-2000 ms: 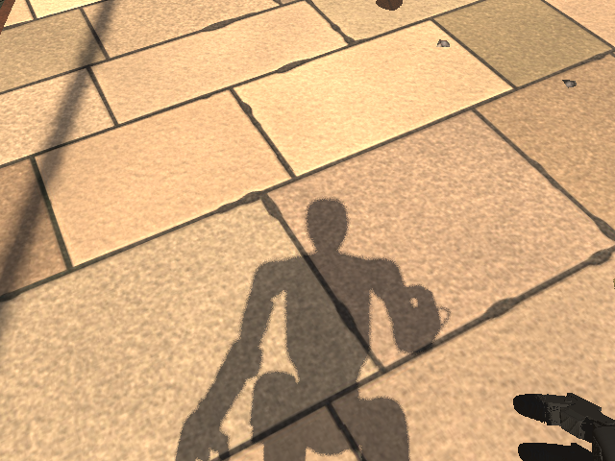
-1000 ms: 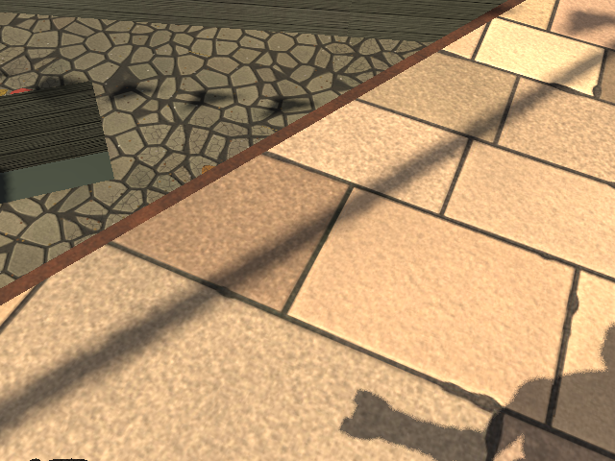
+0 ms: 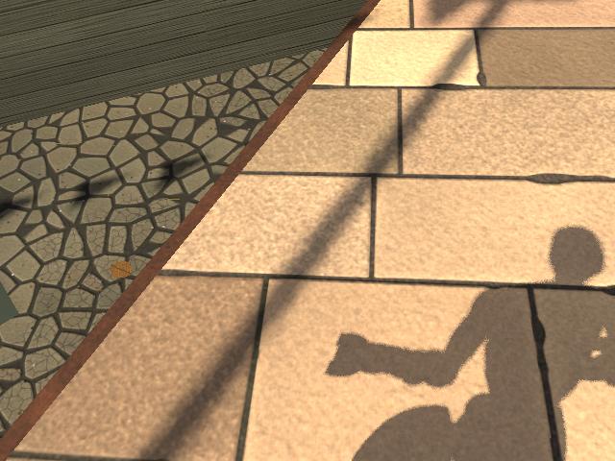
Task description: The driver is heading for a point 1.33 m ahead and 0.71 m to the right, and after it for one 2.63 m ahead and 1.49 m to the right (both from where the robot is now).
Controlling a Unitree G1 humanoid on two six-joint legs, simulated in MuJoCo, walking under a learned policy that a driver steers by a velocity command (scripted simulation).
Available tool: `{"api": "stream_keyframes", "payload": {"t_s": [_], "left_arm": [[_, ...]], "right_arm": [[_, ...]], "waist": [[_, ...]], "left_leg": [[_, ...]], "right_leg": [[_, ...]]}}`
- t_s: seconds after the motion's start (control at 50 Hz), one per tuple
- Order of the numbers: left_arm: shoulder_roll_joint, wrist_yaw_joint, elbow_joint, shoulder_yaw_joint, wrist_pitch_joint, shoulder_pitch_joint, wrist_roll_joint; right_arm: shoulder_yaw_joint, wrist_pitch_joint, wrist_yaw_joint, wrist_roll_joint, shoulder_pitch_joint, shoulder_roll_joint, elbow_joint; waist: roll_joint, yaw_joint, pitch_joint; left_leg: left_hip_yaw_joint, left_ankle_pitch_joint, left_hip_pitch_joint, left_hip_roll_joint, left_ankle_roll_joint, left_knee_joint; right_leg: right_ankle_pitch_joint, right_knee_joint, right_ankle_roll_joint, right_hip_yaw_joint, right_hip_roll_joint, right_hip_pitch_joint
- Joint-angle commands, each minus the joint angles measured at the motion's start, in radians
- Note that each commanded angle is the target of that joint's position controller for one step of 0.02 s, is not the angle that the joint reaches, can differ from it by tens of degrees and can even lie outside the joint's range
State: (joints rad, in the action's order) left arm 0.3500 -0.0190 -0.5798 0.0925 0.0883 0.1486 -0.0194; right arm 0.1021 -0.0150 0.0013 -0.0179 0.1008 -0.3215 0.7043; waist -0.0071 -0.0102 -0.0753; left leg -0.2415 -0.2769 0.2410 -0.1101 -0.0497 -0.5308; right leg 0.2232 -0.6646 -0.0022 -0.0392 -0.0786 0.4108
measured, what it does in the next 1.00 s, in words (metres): steps to the right, turning right: left foot, then right foot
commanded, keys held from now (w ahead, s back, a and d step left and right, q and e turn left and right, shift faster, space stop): e+shift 0.56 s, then w+e+shift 0.20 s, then w+shift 0.06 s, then w+q+shift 0.18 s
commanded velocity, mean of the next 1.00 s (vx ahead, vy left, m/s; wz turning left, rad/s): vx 0.25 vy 0.00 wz -0.83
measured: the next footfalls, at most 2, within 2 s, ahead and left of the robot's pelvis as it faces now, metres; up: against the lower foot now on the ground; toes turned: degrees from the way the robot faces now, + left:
left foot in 0.46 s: +0.18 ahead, +0.08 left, +0.00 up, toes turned -36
right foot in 1.00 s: +0.06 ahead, -0.29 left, +0.00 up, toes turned -50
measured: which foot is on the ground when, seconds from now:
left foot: down 0.00-0.00, up 0.02-0.44, down 0.46-1.00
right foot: down 0.00-0.46, up 0.48-0.98, down 1.00-1.00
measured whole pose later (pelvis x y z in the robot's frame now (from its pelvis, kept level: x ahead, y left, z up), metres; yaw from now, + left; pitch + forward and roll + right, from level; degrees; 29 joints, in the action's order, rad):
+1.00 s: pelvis +0.12 -0.13 +0.00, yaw -48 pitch +3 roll +2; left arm 0.30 -0.04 -0.54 0.03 -0.03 0.13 -0.04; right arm 0.07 -0.05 -0.02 -0.03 0.45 -0.34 0.83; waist -0.01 -0.09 0.03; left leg -0.17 -0.39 -0.01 -0.14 -0.03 -0.35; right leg 0.30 -0.63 -0.02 -0.02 -0.09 0.44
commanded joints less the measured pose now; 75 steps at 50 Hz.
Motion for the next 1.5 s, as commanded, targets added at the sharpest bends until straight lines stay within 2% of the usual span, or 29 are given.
{"api": "stream_keyframes", "payload": {"t_s": [0.02,0.04,0.06,0.1,0.24,0.44,0.46,0.48,0.5,0.52,0.56,0.72,0.86,0.94,0.98,1.0,1.02,1.04,1.06,1.1,1.14,1.22,1.32,1.36,1.42,1.44,1.46,1.48,1.5], "left_arm": [[0.269,0.030,0.041,0.092,-0.010,0.188,0.007],[0.304,0.024,0.085,0.082,-0.042,0.142,0.042],[0.251,0.011,0.086,0.072,-0.068,0.140,0.042],[0.196,0.023,0.075,0.055,-0.081,0.078,0.006],[0.175,0.062,0.108,0.043,-0.052,0.010,0.003],[0.159,0.049,0.132,0.044,-0.032,-0.056,-0.011],[0.127,0.048,0.132,0.034,-0.030,-0.039,-0.013],[0.057,0.043,0.124,0.014,-0.029,0.049,-0.006],[0.127,0.042,0.136,0.035,-0.040,0.060,-0.008],[0.203,0.040,0.112,0.057,-0.044,0.070,-0.002],[0.187,0.042,0.075,0.062,-0.032,0.074,-0.004],[0.096,0.013,0.130,0.013,-0.071,-0.035,-0.014],[-0.001,0.003,0.118,-0.030,-0.101,-0.033,-0.017],[0.020,-0.020,0.103,-0.036,-0.127,-0.036,-0.020],[0.064,-0.024,0.040,-0.009,-0.138,0.139,-0.024],[0.132,-0.015,-0.022,0.029,-0.137,0.335,-0.022],[0.244,0.006,-0.058,0.047,-0.139,0.520,0.003],[0.258,0.009,-0.003,0.039,-0.161,0.469,0.028],[0.164,-0.003,0.011,0.016,-0.183,0.416,0.026],[0.078,-0.012,-0.013,-0.013,-0.192,0.316,0.014],[0.007,-0.007,-0.031,-0.030,-0.200,0.222,0.034],[-0.023,0.018,-0.086,-0.028,-0.217,0.204,0.036],[0.023,0.055,-0.139,-0.019,-0.203,0.249,0.043],[0.094,0.075,-0.155,-0.007,-0.188,0.284,0.044],[0.195,0.101,-0.134,0.022,-0.159,0.205,0.026],[0.204,0.090,-0.100,0.027,-0.162,0.113,0.024],[0.143,0.064,-0.084,0.013,-0.180,0.014,-0.001],[-0.084,0.034,-0.036,-0.052,-0.228,0.002,0.032],[-0.121,0.018,0.032,-0.079,-0.269,0.166,-0.001]], "right_arm": [[0.013,-0.003,-0.014,0.025,0.007,-0.050,-0.063],[0.005,-0.002,-0.001,0.048,-0.068,-0.047,-0.122],[0.016,-0.002,0.008,0.034,-0.122,-0.099,-0.123],[0.020,-0.008,0.024,0.028,-0.097,-0.105,-0.101],[0.002,-0.008,0.014,0.020,-0.068,-0.066,-0.060],[0.021,-0.029,-0.010,0.009,-0.003,-0.106,-0.036],[0.032,-0.027,-0.006,0.015,0.025,-0.135,-0.028],[0.039,-0.015,0.003,0.030,-0.014,-0.199,-0.048],[0.038,-0.013,0.003,0.062,-0.019,-0.193,-0.050],[0.024,-0.015,0.009,0.058,-0.059,-0.140,-0.074],[0.007,-0.002,0.032,0.035,-0.100,-0.085,-0.090],[0.020,-0.038,0.038,0.022,0.151,-0.160,-0.050],[0.016,-0.064,0.003,0.023,0.197,-0.164,-0.003],[0.014,-0.053,-0.015,-0.019,0.197,-0.202,0.028],[-0.001,-0.048,-0.025,-0.024,0.179,-0.191,0.043],[-0.026,-0.059,-0.029,-0.008,0.171,-0.136,0.041],[-0.063,-0.073,-0.033,0.034,0.122,-0.015,-0.014],[-0.062,-0.104,-0.024,-0.028,0.157,-0.007,-0.062],[-0.043,-0.112,-0.021,-0.068,0.123,-0.081,-0.061],[-0.044,-0.095,-0.021,-0.045,0.109,-0.068,-0.060],[-0.035,-0.063,-0.036,-0.038,0.166,-0.061,-0.030],[-0.041,-0.019,-0.048,-0.042,0.137,-0.011,-0.023],[-0.053,-0.032,-0.080,-0.034,-0.041,0.003,-0.089],[-0.048,-0.043,-0.094,-0.037,-0.081,-0.004,-0.115],[0.003,-0.012,-0.087,-0.056,0.173,-0.113,-0.083],[0.044,0.011,-0.071,-0.045,0.437,-0.197,-0.012],[0.057,0.022,-0.044,-0.036,0.614,-0.215,0.048],[0.041,0.018,-0.041,-0.002,0.548,-0.211,0.067],[0.009,-0.020,-0.046,0.030,0.389,-0.168,-0.015]], "waist": [[0.343,0.059,0.143],[0.376,0.060,0.208],[0.225,0.100,0.227],[0.114,0.042,0.189],[0.107,0.010,0.217],[0.191,-0.017,0.186],[0.130,-0.017,0.205],[-0.123,0.050,0.222],[-0.269,0.060,0.160],[-0.194,0.059,0.129],[-0.115,0.053,0.099],[-0.135,-0.085,0.086],[-0.088,-0.051,-0.010],[-0.104,-0.005,-0.065],[-0.062,0.121,-0.007],[-0.006,0.228,0.117],[0.288,0.265,0.222],[0.380,0.207,0.313],[0.200,0.207,0.244],[0.157,0.129,0.100],[0.169,0.041,0.035],[0.067,0.010,-0.047],[0.023,0.029,-0.125],[0.063,0.018,-0.076],[0.207,-0.165,0.084],[0.190,-0.289,0.184],[0.030,-0.363,0.191],[-0.316,-0.223,0.091],[-0.302,-0.043,0.272]], "left_leg": [[-0.016,-0.268,0.306,-0.012,-0.011,-0.428],[0.201,-0.430,0.497,0.115,-0.039,-0.652],[0.291,-0.363,0.522,0.101,-0.017,-0.720],[0.335,-0.197,0.522,0.074,0.015,-0.645],[0.358,-0.040,0.358,0.164,-0.035,-0.367],[0.375,0.073,0.033,0.180,0.008,0.099],[0.418,0.160,-0.092,0.089,0.041,0.184],[0.634,0.221,-0.208,-0.131,0.143,0.221],[0.817,0.266,-0.137,-0.253,0.273,0.260],[0.755,0.236,-0.110,-0.259,0.293,0.254],[0.560,0.124,-0.093,-0.141,0.228,0.235],[0.450,-0.349,-0.309,-0.203,0.202,0.396],[0.277,-0.202,-0.166,-0.223,0.222,0.463],[0.245,-0.137,-0.060,-0.224,0.242,0.460],[0.206,0.033,0.047,-0.192,0.228,0.266],[0.147,0.229,0.161,-0.117,0.195,-0.021],[0.158,-0.227,0.423,-0.008,0.138,-0.521],[0.360,-0.276,0.644,0.122,0.125,-0.783],[0.423,-0.161,0.725,0.086,0.123,-0.880],[0.383,0.030,0.753,-0.003,0.105,-0.859],[0.373,0.157,0.639,-0.050,0.084,-0.814],[0.360,0.264,0.632,-0.022,0.083,-0.752],[0.160,0.388,0.548,0.067,0.136,-0.399],[0.043,0.355,0.390,0.143,0.170,-0.290],[0.023,0.219,0.062,0.206,0.224,-0.296],[0.104,0.192,-0.230,0.190,0.273,-0.276],[0.235,0.308,-0.480,0.117,0.328,-0.092],[0.396,0.384,-0.531,0.123,0.350,-0.145],[0.936,-0.082,-0.602,-0.060,0.548,0.043]], "right_leg": [[-0.553,0.244,-0.179,0.372,-0.187,-0.425],[-0.498,0.294,-0.363,0.656,-0.292,-0.423],[-0.419,0.322,-0.349,0.578,-0.263,-0.428],[-0.294,0.308,-0.252,0.475,-0.174,-0.393],[-0.320,0.271,-0.216,0.463,-0.074,-0.298],[-0.192,0.189,-0.147,0.637,0.025,-0.176],[-0.023,0.111,-0.104,0.591,0.076,-0.105],[0.328,-0.098,-0.045,0.413,0.204,0.042],[0.412,-0.296,0.005,0.294,0.230,0.181],[0.345,-0.423,0.036,0.267,0.152,0.203],[0.213,-0.521,0.066,0.216,0.110,0.222],[0.086,-0.508,0.076,0.066,-0.039,0.475],[0.015,-0.260,0.041,0.073,-0.053,0.316],[0.128,-0.031,-0.012,-0.001,-0.015,0.080],[0.054,0.103,-0.042,-0.040,0.046,-0.235],[0.032,0.082,-0.056,-0.017,0.054,-0.522],[0.113,0.138,-0.069,0.285,-0.175,-0.748],[0.438,0.319,-0.141,0.701,-0.313,-0.764],[0.544,0.393,-0.154,0.715,-0.342,-0.698],[0.411,0.412,-0.144,0.490,-0.307,-0.538],[0.180,0.450,-0.106,0.277,-0.229,-0.386],[-0.187,0.511,-0.035,-0.013,-0.162,-0.349],[-0.521,0.552,0.044,-0.221,-0.108,-0.372],[-0.997,0.455,0.068,-0.254,-0.113,-0.413],[-1.533,0.104,0.044,-0.234,-0.176,-0.462],[-1.515,-0.171,0.021,-0.192,-0.172,-0.345],[-0.747,-0.615,0.015,-0.184,-0.032,-0.131],[0.351,-1.056,0.009,-0.070,0.172,0.220],[0.378,-1.146,-0.014,0.172,0.175,0.468]]}}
